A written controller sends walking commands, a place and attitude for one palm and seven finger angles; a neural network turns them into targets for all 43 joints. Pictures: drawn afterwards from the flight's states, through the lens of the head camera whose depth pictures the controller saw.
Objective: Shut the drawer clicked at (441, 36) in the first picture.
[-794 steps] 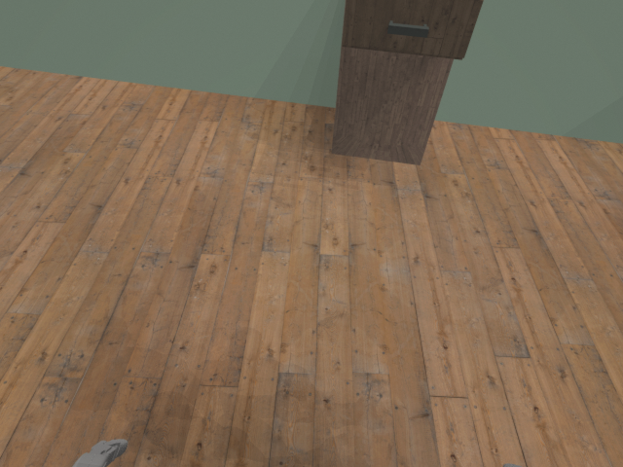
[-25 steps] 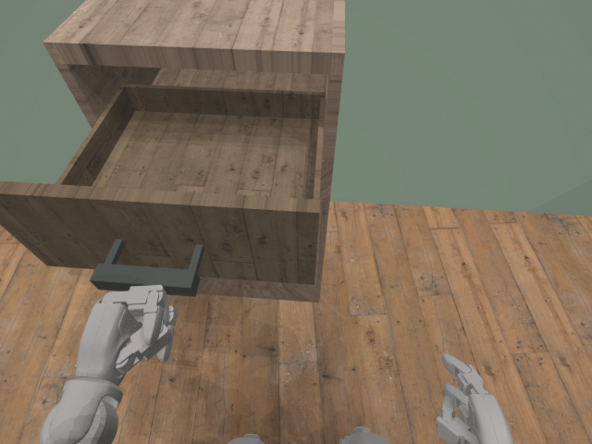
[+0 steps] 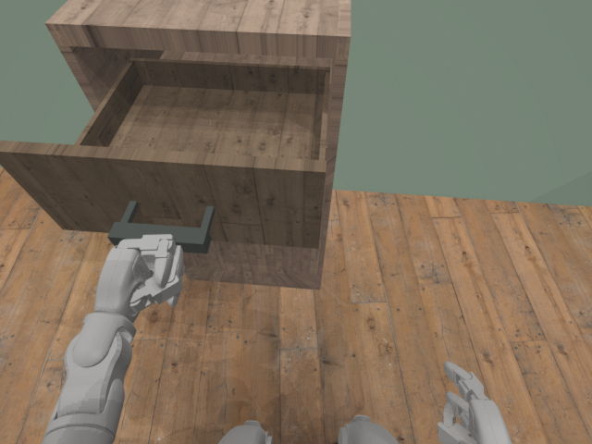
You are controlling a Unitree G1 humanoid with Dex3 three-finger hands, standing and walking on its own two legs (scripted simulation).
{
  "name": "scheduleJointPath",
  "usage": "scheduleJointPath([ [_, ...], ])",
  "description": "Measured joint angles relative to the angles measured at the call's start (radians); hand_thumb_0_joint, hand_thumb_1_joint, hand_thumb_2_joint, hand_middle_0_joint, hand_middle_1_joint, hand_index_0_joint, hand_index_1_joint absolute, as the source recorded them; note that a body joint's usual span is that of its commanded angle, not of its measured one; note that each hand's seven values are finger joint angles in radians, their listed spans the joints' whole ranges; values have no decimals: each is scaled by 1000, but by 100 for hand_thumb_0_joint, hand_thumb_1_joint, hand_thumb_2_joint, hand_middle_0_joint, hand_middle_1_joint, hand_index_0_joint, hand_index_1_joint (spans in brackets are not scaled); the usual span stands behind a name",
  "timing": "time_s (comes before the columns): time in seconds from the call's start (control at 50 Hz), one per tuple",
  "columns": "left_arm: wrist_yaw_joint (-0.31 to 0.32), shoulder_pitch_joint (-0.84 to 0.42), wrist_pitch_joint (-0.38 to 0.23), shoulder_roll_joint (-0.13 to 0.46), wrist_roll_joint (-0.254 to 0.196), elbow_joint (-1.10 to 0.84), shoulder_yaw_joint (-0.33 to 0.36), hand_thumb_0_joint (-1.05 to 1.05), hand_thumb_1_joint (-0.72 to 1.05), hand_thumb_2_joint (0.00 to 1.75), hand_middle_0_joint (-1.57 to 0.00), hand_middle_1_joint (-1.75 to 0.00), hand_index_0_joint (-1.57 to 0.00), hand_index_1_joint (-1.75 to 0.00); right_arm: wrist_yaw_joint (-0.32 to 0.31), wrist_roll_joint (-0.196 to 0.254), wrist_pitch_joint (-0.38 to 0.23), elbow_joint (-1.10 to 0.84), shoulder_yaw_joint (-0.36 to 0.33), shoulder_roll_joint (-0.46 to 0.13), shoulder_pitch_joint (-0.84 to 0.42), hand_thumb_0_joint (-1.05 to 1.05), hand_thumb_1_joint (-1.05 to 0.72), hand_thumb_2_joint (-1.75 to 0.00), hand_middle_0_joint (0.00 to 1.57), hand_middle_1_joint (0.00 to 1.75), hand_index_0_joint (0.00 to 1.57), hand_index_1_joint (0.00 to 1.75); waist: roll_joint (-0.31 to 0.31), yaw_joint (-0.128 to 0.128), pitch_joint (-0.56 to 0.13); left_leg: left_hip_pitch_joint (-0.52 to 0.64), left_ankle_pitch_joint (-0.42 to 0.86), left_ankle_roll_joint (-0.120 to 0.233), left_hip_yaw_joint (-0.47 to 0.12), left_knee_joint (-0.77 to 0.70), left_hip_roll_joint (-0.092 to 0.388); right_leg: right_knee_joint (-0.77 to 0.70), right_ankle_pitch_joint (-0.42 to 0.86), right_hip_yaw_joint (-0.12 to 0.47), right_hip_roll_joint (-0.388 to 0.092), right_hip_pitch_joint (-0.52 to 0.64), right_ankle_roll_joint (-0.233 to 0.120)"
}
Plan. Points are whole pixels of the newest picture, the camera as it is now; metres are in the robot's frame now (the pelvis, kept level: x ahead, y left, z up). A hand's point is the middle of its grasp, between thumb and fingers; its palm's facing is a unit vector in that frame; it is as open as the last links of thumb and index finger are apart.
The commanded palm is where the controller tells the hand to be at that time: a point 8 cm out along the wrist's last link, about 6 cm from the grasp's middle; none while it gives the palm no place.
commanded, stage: push the drawer shut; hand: left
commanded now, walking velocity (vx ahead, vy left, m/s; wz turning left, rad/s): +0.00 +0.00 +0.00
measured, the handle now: (165, 224) +0.39 +0.20 +0.06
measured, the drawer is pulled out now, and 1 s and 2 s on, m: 0.24 0.12 0.00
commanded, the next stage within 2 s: none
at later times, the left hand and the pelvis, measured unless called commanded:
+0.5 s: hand (194, 229) +0.39 +0.16 +0.05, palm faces -0.06 -1.00 -0.05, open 2.9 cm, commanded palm +0.37 +0.22 +0.06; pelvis +0.00 +0.01 +0.00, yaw -1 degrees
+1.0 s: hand (199, 201) +0.44 +0.16 +0.06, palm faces -0.06 -1.00 -0.04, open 3.0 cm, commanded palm +0.43 +0.22 +0.06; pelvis +0.00 +0.01 +0.00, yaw -2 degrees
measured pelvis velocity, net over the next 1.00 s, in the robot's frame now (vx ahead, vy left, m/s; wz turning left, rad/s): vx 0.00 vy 0.01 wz -0.03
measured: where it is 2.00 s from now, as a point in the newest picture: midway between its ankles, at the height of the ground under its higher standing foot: outside the picture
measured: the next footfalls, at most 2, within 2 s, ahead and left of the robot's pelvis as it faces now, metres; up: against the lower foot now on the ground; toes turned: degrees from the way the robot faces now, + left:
none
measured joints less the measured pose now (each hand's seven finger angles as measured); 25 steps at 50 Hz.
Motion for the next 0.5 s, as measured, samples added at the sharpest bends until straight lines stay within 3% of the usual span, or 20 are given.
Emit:
scheduleJointPath([
  [0.5, 51, -309, -26, 12, 49, 298, 33, -3, 80, 92, -140, -160, -140, -160, 19, -9, 80, 16, -8, -4, 56, 1, -91, -90, 20, 30, 20, 30, -17, -35, 5, -25, 9, 10, 21, -21, -1, -18, 15, 22, 1, -33, 9],
])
